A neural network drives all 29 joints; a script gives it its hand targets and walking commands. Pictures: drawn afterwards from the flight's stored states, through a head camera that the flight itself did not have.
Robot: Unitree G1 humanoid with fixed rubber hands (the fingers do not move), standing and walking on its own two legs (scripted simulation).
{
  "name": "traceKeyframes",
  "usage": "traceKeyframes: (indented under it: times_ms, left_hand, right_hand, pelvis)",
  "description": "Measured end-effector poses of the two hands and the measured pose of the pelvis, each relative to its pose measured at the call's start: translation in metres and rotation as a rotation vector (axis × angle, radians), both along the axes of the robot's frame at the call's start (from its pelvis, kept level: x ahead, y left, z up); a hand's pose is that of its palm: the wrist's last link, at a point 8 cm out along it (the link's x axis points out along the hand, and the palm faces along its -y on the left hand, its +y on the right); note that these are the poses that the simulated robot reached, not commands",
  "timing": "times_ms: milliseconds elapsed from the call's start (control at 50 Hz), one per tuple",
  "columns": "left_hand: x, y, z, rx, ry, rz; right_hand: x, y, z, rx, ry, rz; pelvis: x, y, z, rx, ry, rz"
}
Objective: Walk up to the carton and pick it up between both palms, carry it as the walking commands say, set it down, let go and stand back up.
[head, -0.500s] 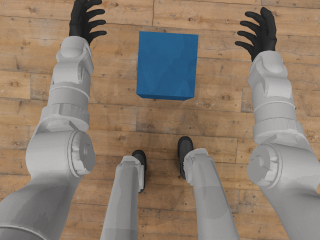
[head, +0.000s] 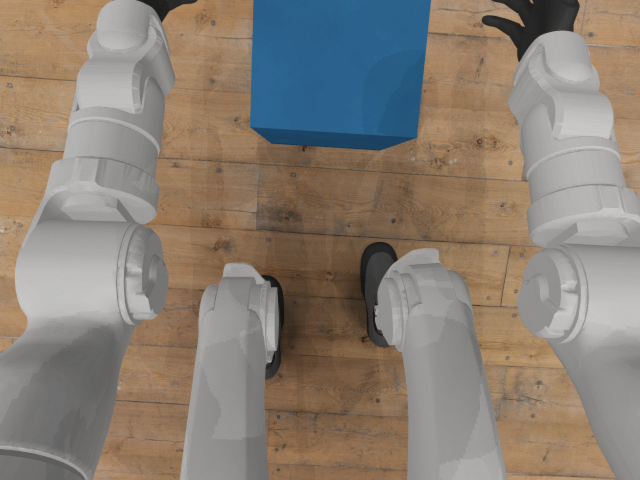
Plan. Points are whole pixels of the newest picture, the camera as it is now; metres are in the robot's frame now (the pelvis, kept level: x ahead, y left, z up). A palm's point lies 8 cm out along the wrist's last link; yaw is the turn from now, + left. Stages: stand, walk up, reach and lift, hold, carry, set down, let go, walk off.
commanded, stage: reach and lift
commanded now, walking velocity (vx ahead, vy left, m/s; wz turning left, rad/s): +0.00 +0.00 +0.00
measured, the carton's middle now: (333, 67) +0.56 -0.04 -0.34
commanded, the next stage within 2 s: none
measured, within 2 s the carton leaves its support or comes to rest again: neither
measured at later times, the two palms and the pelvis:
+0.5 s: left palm (192, 60) +0.56 +0.14 -0.27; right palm (474, 75) +0.52 -0.22 -0.27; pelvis -0.01 +0.00 -0.09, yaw +1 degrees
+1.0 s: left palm (197, 63) +0.56 +0.14 -0.28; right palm (470, 75) +0.52 -0.22 -0.28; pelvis -0.02 +0.00 -0.10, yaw +1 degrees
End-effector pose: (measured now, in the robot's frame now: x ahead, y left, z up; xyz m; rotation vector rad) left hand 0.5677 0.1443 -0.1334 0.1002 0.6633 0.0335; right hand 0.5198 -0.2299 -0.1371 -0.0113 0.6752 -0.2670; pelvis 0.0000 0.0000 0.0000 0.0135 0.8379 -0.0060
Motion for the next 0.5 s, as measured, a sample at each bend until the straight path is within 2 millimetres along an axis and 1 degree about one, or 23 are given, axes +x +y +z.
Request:
traceKeyframes:
  times_ms: [240, 420, 500]
  left_hand:
    - [-0.004, -0.002, -0.069, -0.002, 0.028, 0.002]
    - [-0.008, -0.003, -0.118, -0.006, 0.046, -0.005]
    - [-0.012, -0.004, -0.135, -0.021, 0.052, -0.005]
  right_hand:
    - [0.000, 0.004, -0.067, 0.010, 0.031, 0.003]
    - [-0.001, 0.008, -0.116, 0.019, 0.052, 0.007]
    - [-0.004, 0.010, -0.134, 0.014, 0.073, 0.010]
  pelvis:
    - [-0.007, -0.001, -0.049, -0.002, -0.069, 0.002]
    - [-0.010, -0.001, -0.079, -0.005, -0.117, 0.007]
    - [-0.011, -0.002, -0.089, -0.011, -0.148, 0.020]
